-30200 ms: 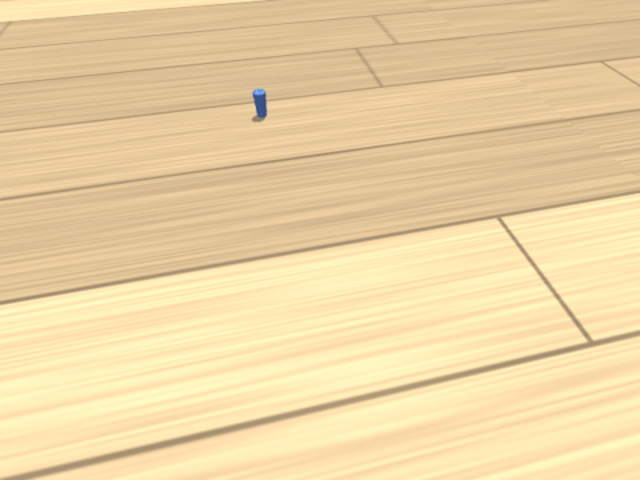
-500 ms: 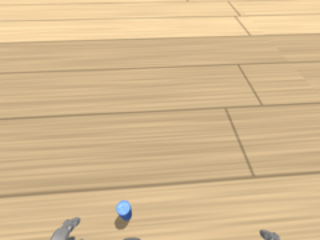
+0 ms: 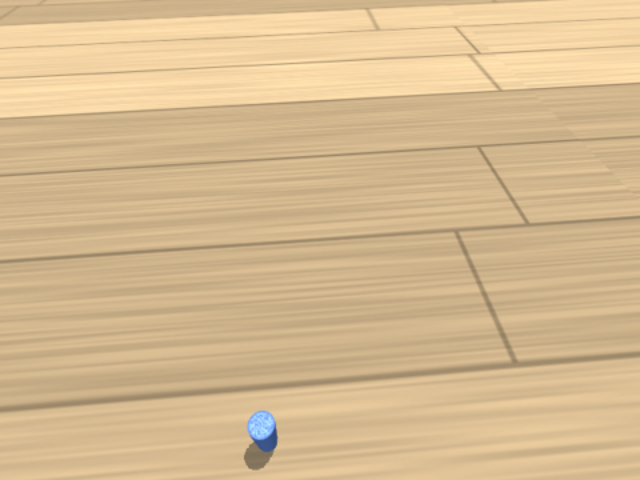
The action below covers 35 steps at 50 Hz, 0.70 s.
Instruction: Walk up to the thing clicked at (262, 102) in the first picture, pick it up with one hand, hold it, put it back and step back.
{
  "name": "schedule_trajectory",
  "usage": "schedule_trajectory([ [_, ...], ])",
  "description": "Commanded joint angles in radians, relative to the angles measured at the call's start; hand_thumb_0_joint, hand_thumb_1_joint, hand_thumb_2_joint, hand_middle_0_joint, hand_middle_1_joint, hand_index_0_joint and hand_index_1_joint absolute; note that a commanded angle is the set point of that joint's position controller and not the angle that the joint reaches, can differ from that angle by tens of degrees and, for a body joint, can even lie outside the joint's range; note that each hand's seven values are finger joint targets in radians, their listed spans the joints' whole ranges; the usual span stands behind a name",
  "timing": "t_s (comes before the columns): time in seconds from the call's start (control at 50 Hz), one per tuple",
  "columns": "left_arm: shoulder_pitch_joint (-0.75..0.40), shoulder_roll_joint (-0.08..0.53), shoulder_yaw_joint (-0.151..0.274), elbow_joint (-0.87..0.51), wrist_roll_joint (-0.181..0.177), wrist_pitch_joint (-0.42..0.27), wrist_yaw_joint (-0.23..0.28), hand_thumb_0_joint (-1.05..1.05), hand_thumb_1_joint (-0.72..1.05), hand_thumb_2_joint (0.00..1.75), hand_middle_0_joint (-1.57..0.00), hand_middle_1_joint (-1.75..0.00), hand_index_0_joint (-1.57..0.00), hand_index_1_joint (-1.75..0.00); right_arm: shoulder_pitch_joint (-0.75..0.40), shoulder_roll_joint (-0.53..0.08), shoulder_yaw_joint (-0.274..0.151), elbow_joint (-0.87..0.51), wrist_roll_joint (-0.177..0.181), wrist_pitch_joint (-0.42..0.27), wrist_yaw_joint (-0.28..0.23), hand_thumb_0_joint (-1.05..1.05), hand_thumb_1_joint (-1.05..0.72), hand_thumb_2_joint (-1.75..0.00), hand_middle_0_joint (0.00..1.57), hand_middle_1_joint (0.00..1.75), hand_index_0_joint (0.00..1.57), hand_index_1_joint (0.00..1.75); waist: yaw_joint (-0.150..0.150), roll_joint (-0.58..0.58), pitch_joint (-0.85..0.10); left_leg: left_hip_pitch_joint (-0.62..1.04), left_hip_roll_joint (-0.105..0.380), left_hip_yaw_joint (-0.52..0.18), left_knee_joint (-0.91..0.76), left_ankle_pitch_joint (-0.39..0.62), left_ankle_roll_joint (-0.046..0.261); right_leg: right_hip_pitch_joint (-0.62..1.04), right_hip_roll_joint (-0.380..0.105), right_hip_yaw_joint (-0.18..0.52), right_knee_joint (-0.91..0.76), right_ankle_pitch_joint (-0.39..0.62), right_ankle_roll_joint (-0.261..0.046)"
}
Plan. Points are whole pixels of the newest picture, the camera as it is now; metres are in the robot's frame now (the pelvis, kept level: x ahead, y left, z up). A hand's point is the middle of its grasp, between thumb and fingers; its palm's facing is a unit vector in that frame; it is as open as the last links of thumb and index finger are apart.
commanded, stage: stand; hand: left
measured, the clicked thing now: (264, 433) +0.37 +0.21 -0.70
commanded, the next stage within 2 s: step back in 1.48 s
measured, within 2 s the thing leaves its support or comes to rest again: neither
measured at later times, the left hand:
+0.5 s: hand out of the picture +0.06 +0.24 -0.16, palm faces -0.03 -0.94 -0.33, open 7.4 cm
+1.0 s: hand out of the picture +0.10 +0.23 -0.15, palm faces -0.03 -0.94 -0.33, open 7.4 cm
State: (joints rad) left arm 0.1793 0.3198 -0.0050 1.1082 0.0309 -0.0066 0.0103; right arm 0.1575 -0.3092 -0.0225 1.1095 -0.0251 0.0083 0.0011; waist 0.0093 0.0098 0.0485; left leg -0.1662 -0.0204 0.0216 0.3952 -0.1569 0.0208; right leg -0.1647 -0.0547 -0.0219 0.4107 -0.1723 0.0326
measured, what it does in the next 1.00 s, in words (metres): stands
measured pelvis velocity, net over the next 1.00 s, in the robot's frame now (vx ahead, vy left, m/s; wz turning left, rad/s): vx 0.03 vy -0.01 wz -0.01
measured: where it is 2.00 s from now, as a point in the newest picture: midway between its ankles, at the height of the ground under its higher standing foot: outside the picture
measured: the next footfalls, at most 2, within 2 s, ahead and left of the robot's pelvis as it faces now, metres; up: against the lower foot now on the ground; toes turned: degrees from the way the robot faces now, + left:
none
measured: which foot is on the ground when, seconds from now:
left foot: down 0.00-1.00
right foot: down 0.00-1.00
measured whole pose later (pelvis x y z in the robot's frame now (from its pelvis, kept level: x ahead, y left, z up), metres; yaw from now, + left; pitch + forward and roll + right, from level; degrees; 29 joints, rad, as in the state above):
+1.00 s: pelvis +0.03 -0.01 +0.01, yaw -1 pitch -3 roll +0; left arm 0.11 0.32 0.00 1.15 0.01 -0.01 0.00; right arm 0.11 -0.34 -0.01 1.16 -0.01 -0.01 0.00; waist -0.01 0.01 0.06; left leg -0.12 0.00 0.02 0.32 -0.16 0.00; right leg -0.12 -0.03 -0.02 0.33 -0.17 0.02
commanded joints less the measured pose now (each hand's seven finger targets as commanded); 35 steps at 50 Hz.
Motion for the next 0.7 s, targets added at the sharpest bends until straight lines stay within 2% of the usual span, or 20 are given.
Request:
schedule_trajectory([
  [0.0,-0.028,0.202,0.035,-0.041,-0.001,-0.025,0.013,0.00,0.90,0.90,-0.20,-0.30,-0.20,-0.30,-0.045,-0.203,-0.037,-0.043,0.000,-0.023,-0.008,0.00,-0.90,-0.90,0.20,0.30,0.20,0.30,0.000,-0.020,0.001,-0.035,0.112,-0.139,-0.127,-0.215,0.006,-0.047,-0.065,0.103,-0.127,-0.202,-0.042],
  [0.04,-0.049,0.206,0.036,-0.039,-0.002,-0.030,0.015,0.00,0.90,0.90,-0.20,-0.30,-0.20,-0.30,-0.038,-0.196,-0.033,-0.035,0.000,-0.025,-0.006,0.00,-0.90,-0.90,0.20,0.30,0.20,0.30,-0.008,-0.027,-0.012,-0.028,0.110,-0.129,-0.114,-0.158,0.007,-0.029,-0.074,0.111,-0.130,-0.162,-0.042],
  [0.08,-0.056,0.214,0.039,-0.035,-0.003,-0.028,0.015,0.00,0.90,0.90,-0.20,-0.30,-0.20,-0.30,-0.040,-0.203,-0.033,-0.033,-0.002,-0.024,-0.009,0.00,-0.90,-0.90,0.20,0.30,0.20,0.30,-0.009,-0.016,-0.006,-0.036,0.117,-0.139,-0.128,-0.183,0.008,-0.035,-0.071,0.107,-0.125,-0.156,-0.042],
  [0.14,-0.046,0.212,0.038,-0.022,-0.005,-0.024,0.013,0.00,0.90,0.90,-0.20,-0.30,-0.20,-0.30,-0.040,-0.205,-0.031,-0.026,0.000,-0.023,-0.008,0.00,-0.90,-0.90,0.20,0.30,0.20,0.30,-0.004,-0.013,0.017,-0.060,0.116,-0.142,-0.141,-0.229,0.006,-0.047,-0.066,0.104,-0.126,-0.201,-0.040],
  [0.18,-0.036,0.209,0.037,-0.017,-0.009,-0.027,0.012,0.00,0.90,0.90,-0.20,-0.30,-0.20,-0.30,-0.045,-0.212,-0.032,-0.026,0.002,-0.027,-0.009,0.00,-0.90,-0.90,0.20,0.30,0.20,0.30,-0.004,-0.002,-0.029,-0.022,0.124,-0.138,-0.129,-0.154,0.010,-0.016,-0.073,0.106,-0.119,-0.119,-0.046],
  [0.24,-0.038,0.210,0.038,-0.010,-0.008,-0.026,0.012,0.00,0.90,0.90,-0.20,-0.30,-0.20,-0.30,-0.051,-0.217,-0.030,-0.021,0.003,-0.029,-0.010,0.00,-0.90,-0.90,0.20,0.30,0.20,0.30,-0.002,0.005,-0.026,-0.026,0.129,-0.141,-0.137,-0.151,0.008,0.000,-0.069,0.098,-0.113,-0.082,-0.044],
  [0.32,-0.057,0.214,0.036,-0.009,-0.011,-0.027,0.011,0.00,0.90,0.90,-0.20,-0.30,-0.20,-0.30,-0.043,-0.202,-0.022,-0.013,0.008,-0.030,-0.009,0.00,-0.90,-0.90,0.20,0.30,0.20,0.30,-0.011,-0.024,-0.025,-0.005,0.126,-0.125,-0.129,-0.087,0.006,-0.003,-0.076,0.105,-0.120,-0.071,-0.047],
  [0.36,-0.051,0.210,0.035,-0.002,-0.010,-0.023,0.011,0.00,0.90,0.90,-0.20,-0.30,-0.20,-0.30,-0.050,-0.217,-0.023,-0.011,0.006,-0.028,-0.010,0.00,-0.90,-0.90,0.20,0.30,0.20,0.30,-0.009,-0.003,0.006,-0.033,0.125,-0.133,-0.145,-0.142,0.004,-0.011,-0.067,0.099,-0.122,-0.097,-0.043],
  [0.4,-0.050,0.205,0.035,-0.005,-0.011,-0.025,0.010,0.00,0.90,0.90,-0.20,-0.30,-0.20,-0.30,-0.059,-0.223,-0.025,-0.012,0.009,-0.031,-0.010,0.00,-0.90,-0.90,0.20,0.30,0.20,0.30,-0.006,-0.011,-0.025,0.002,0.127,-0.123,-0.130,-0.083,0.004,-0.001,-0.075,0.102,-0.125,-0.061,-0.045],
  [0.48,-0.054,0.212,0.037,-0.002,-0.012,-0.023,0.008,0.00,0.90,0.90,-0.20,-0.30,-0.20,-0.30,-0.054,-0.219,-0.022,-0.007,0.008,-0.030,-0.010,0.00,-0.90,-0.90,0.20,0.30,0.20,0.30,-0.009,-0.014,-0.009,-0.006,0.128,-0.125,-0.143,-0.113,0.002,-0.014,-0.070,0.104,-0.130,-0.082,-0.045],
  [0.6,-0.072,0.211,0.042,-0.007,-0.013,-0.027,0.007,0.00,0.90,0.90,-0.20,-0.30,-0.20,-0.30,-0.064,-0.222,-0.021,-0.007,0.009,-0.037,-0.011,0.00,-0.90,-0.90,0.20,0.30,0.20,0.30,-0.009,-0.005,-0.054,0.028,0.135,-0.114,-0.130,-0.020,0.000,0.034,-0.080,0.104,-0.125,0.025,-0.043],
  [0.62,-0.082,0.211,0.043,-0.007,-0.015,-0.026,0.007,0.00,0.90,0.90,-0.20,-0.30,-0.20,-0.30,-0.064,-0.210,-0.017,-0.003,0.010,-0.036,-0.011,0.00,-0.90,-0.90,0.20,0.30,0.20,0.30,-0.011,-0.022,-0.042,0.025,0.134,-0.114,-0.138,-0.003,-0.004,0.027,-0.077,0.102,-0.121,0.014,-0.044],
  [0.66,-0.082,0.210,0.043,-0.005,-0.014,-0.024,0.008,0.00,0.90,0.90,-0.20,-0.30,-0.20,-0.30,-0.065,-0.217,-0.020,-0.003,0.009,-0.035,-0.012,0.00,-0.90,-0.90,0.20,0.30,0.20,0.30,-0.011,-0.017,-0.032,0.019,0.134,-0.115,-0.142,-0.040,-0.002,0.022,-0.075,0.102,-0.131,-0.001,-0.041],
  [0.68,-0.078,0.208,0.044,-0.006,-0.014,-0.025,0.007,0.00,0.90,0.90,-0.20,-0.30,-0.20,-0.30,-0.072,-0.222,-0.021,-0.005,0.008,-0.036,-0.013,0.00,-0.90,-0.90,0.20,0.30,0.20,0.30,-0.008,-0.012,-0.052,0.045,0.137,-0.111,-0.133,-0.003,0.000,0.028,-0.080,0.103,-0.130,0.029,-0.042],
])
